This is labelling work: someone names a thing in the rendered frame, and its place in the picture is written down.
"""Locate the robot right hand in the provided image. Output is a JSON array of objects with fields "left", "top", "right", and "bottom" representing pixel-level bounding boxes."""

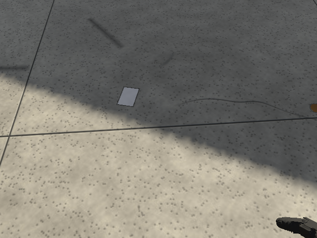
[{"left": 276, "top": 217, "right": 317, "bottom": 238}]

